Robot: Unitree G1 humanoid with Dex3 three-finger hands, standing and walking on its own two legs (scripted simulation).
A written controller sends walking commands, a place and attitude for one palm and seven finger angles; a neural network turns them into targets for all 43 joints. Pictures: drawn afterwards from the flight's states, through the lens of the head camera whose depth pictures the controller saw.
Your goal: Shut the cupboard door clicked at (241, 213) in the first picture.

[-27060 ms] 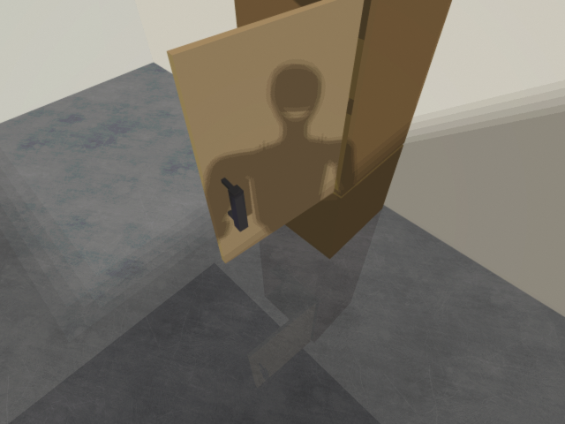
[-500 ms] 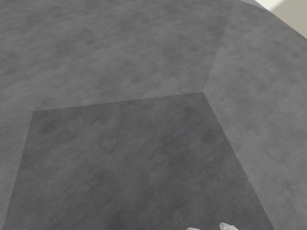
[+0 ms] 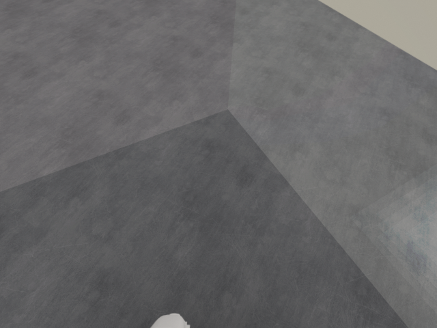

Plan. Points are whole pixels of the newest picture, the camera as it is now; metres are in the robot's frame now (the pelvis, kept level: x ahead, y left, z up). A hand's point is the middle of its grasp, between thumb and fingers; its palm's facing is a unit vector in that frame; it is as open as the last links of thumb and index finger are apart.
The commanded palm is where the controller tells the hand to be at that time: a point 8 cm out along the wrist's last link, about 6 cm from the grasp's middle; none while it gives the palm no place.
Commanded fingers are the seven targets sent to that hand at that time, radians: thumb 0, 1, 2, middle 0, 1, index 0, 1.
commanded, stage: turn to face it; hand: left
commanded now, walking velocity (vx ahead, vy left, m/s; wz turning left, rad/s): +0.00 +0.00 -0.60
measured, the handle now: out of the picture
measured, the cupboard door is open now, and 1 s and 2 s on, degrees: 56 56 56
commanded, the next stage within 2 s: none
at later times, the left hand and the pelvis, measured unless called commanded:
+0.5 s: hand (147, 292) +0.20 +0.17 -0.16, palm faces -0.32 -0.91 -0.25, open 7.4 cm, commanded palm none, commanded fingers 0.00 0.90 0.90 -0.20 -0.30 -0.20 -0.30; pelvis +0.02 +0.00 -0.01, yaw -19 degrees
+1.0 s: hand (159, 274) +0.24 +0.15 -0.18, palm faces -0.52 -0.83 -0.19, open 7.4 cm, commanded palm none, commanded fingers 0.00 0.90 0.90 -0.20 -0.30 -0.20 -0.30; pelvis +0.06 +0.02 +0.00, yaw -35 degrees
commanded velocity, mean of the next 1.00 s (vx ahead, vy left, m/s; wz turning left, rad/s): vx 0.00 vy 0.00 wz -0.60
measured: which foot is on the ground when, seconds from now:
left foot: up 0.00-0.04, down 0.06-0.48, up 0.50-0.84, down 0.86-1.00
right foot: down 0.00-0.06, up 0.08-0.46, down 0.48-0.86, up 0.88-1.00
